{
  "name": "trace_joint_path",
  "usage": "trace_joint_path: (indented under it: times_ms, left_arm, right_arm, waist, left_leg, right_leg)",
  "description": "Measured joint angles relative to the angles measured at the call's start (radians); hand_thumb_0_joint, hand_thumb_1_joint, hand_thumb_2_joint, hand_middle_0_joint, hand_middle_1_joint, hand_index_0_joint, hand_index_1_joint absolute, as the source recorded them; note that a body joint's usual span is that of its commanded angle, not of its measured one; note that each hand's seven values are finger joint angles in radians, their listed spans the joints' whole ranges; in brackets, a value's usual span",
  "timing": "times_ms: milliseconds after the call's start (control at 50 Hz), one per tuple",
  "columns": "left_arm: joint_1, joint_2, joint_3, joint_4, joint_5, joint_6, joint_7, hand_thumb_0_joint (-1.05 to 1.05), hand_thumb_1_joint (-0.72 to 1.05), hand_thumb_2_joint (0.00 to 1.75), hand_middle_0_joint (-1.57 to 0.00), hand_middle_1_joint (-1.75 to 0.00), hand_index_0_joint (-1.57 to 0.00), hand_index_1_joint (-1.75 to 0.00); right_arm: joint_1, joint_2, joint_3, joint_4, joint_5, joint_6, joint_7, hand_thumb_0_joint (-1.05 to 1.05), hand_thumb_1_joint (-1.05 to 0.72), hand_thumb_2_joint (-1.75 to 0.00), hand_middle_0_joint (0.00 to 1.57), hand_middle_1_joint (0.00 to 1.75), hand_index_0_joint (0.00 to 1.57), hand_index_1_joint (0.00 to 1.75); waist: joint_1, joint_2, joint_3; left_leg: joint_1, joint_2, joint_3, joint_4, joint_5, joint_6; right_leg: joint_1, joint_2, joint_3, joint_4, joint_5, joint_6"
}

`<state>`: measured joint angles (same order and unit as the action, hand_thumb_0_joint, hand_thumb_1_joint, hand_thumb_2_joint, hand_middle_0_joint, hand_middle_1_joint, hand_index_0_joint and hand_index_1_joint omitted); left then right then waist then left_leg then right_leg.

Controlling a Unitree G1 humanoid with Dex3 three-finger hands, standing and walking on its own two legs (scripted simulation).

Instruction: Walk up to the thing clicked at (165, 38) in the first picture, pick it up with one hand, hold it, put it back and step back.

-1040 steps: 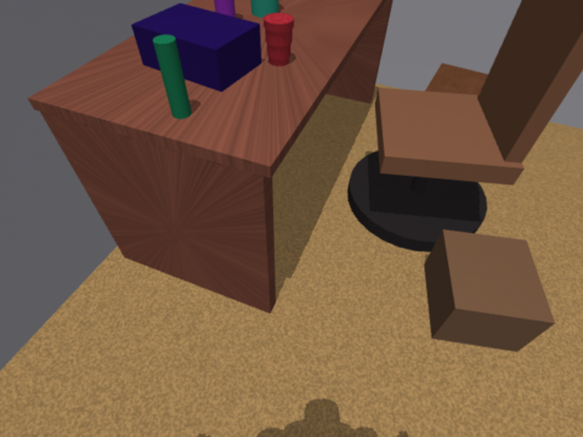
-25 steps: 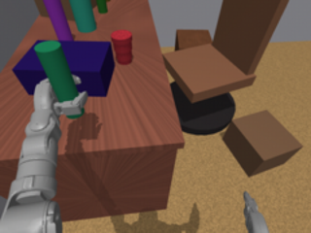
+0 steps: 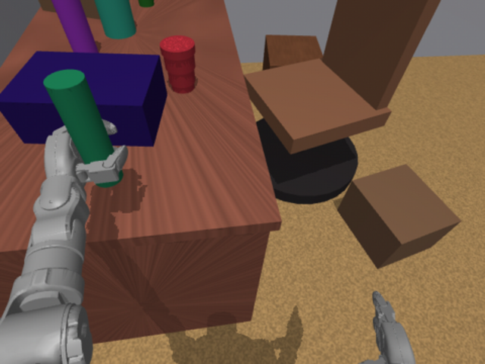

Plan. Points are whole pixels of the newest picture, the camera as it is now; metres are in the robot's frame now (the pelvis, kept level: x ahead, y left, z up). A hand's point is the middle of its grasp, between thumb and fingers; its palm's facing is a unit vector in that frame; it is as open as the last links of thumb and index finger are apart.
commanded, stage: lower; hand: left
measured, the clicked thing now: (90, 135) +0.44 +0.21 +0.16
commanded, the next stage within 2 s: loosen in 1.06 s
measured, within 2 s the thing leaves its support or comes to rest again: rests again in 0.90 s
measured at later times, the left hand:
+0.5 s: hand (117, 172) +0.45 +0.20 +0.06, palm faces +0.16 -0.99 +0.01, open 6.8 cm
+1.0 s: hand (123, 180) +0.46 +0.19 +0.03, palm faces +0.15 -0.99 +0.01, open 6.8 cm
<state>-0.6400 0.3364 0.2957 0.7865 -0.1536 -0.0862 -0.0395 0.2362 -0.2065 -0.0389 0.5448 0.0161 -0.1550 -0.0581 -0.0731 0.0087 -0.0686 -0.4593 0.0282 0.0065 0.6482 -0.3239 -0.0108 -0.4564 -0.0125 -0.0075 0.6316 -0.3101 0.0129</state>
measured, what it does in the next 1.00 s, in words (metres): stands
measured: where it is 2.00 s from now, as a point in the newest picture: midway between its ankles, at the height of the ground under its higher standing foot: outside the picture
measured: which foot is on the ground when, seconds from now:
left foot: down 0.00-1.00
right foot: down 0.00-1.00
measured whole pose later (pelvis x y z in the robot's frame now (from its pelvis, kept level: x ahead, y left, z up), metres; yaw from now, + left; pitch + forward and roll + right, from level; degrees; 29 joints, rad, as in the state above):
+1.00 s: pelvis -0.01 +0.01 -0.04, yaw -1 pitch +16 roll -2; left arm -0.67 0.36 0.34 0.93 -0.12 -0.30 -0.05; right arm 0.35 -0.21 -0.04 0.22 -0.02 -0.05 0.00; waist -0.13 0.00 -0.11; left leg -0.79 0.04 0.00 0.95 -0.44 0.00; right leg -0.78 0.00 -0.01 0.90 -0.41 0.02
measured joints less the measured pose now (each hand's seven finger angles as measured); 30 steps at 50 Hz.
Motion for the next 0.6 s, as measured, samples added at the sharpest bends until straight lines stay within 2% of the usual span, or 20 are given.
trace_joint_path:
  times_ms: [140,400,600]
  left_arm:
    - [0.010,0.007,0.015,0.030,0.001,-0.054,-0.015,-0.01,-0.07,1.23,-0.90,-1.21,-0.91,-1.20]
    - [-0.033,0.029,0.031,0.114,0.018,-0.143,-0.010,-0.01,-0.07,1.23,-0.90,-1.21,-0.91,-1.21]
    - [-0.043,0.031,0.033,0.139,0.022,-0.181,-0.011,-0.01,-0.07,1.23,-0.90,-1.21,-0.91,-1.20]
  right_arm:
    - [0.018,-0.004,-0.006,-0.058,-0.006,0.020,0.010,-0.01,0.53,-0.06,0.06,0.05,0.06,0.05]
    - [0.036,-0.018,-0.023,-0.147,-0.022,0.051,0.020,-0.01,0.51,-0.06,0.06,0.05,0.06,0.05]
    - [0.064,-0.008,-0.006,-0.214,-0.031,0.071,0.034,-0.01,0.51,-0.06,0.06,0.05,0.06,0.05]
  waist:
    - [-0.016,-0.007,-0.001]
    - [-0.041,-0.012,-0.015]
    - [-0.045,-0.008,-0.028]
  left_leg:
    - [-0.065,0.003,-0.001,0.055,-0.020,-0.001]
    - [-0.187,0.010,-0.003,0.165,-0.059,0.002]
    - [-0.262,0.012,-0.006,0.230,-0.084,0.005]
  right_leg:
    - [-0.065,0.002,0.000,0.053,-0.018,-0.001]
    - [-0.181,0.008,0.002,0.147,-0.047,0.001]
    - [-0.250,0.011,0.000,0.201,-0.067,0.004]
